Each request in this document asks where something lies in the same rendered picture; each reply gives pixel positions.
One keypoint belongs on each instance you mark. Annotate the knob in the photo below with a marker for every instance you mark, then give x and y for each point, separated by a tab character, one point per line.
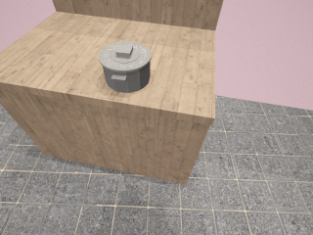
124	50

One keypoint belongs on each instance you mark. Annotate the table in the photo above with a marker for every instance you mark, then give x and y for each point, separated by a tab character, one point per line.
53	85

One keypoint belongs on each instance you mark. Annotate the lid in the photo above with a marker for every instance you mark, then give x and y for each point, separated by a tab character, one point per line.
139	58

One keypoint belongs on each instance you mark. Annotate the pot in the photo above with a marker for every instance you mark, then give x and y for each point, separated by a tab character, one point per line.
127	82

